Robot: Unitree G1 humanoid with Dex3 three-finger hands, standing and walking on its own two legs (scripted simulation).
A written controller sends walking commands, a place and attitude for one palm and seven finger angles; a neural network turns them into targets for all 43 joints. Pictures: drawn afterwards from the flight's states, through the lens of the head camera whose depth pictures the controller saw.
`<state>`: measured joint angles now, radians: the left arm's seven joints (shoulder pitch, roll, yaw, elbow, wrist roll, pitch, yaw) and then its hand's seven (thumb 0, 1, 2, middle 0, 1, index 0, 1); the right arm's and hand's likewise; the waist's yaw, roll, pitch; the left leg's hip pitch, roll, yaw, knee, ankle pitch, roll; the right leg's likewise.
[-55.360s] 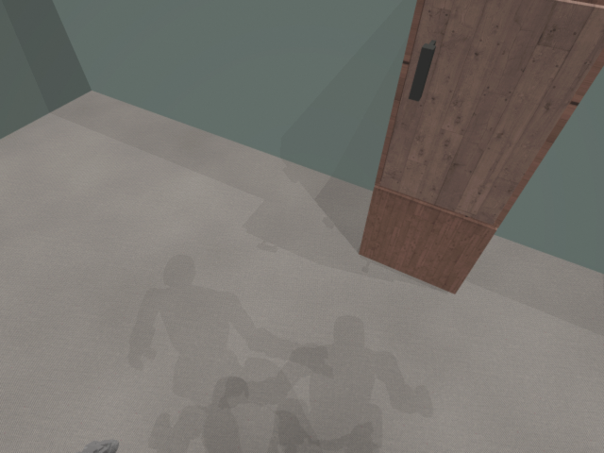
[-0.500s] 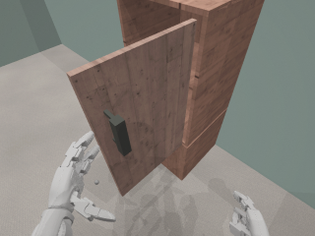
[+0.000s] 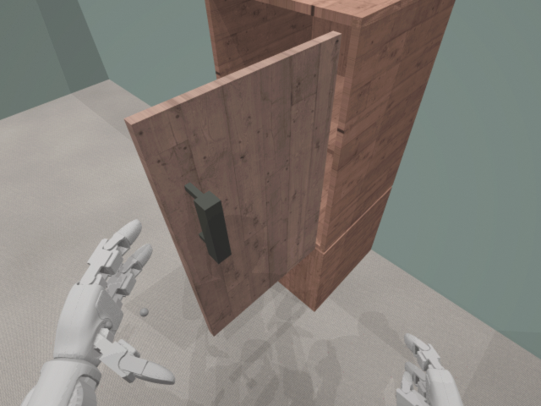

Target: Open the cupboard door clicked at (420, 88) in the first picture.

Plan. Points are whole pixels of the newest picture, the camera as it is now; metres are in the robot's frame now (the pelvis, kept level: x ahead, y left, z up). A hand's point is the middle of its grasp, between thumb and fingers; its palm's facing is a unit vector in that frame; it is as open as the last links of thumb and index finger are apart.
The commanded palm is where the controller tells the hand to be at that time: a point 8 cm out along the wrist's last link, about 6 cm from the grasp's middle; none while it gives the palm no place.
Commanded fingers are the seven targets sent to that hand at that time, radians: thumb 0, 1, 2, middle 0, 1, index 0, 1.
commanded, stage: draw the hand back to the body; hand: left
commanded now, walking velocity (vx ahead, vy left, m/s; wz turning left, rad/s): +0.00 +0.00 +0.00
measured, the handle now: (206, 222) +0.35 +0.13 +0.10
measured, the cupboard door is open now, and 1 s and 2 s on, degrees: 87 87 87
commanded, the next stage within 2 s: step back with the hand held close in 1.36 s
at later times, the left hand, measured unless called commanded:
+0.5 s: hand (72, 303) +0.20 +0.24 +0.14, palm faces +0.28 -0.91 -0.30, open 14.7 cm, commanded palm +0.16 +0.28 +0.16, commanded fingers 0.00 0.09 0.56 -0.17 -0.30 -0.17 -0.30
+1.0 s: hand (21, 261) +0.22 +0.28 +0.19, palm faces +0.43 -0.82 -0.39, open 8.9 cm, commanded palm +0.18 +0.32 +0.20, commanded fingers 0.00 0.90 0.90 -0.20 -0.30 -0.20 -0.30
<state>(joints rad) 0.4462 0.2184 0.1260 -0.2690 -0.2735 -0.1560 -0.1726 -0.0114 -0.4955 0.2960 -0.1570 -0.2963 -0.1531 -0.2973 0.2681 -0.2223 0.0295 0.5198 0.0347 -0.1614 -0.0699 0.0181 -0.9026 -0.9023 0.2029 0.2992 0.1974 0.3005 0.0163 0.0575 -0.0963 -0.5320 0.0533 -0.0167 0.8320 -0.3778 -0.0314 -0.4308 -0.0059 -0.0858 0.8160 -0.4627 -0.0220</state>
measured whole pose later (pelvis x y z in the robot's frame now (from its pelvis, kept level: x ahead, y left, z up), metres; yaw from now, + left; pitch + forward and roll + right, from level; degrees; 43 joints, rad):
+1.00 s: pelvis +0.02 +0.03 +0.04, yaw -2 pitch -4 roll +0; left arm 0.46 0.34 0.33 -0.39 -0.06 -0.06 0.12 0.01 0.63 0.78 -0.20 -0.30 -0.20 -0.30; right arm 0.19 -0.22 0.02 0.63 -0.01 -0.10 -0.08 0.02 -0.90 -0.90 0.20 0.30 0.20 0.30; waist 0.07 0.05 0.02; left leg -0.13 0.02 0.05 0.43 -0.24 0.00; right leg -0.03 -0.02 -0.03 0.37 -0.27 0.02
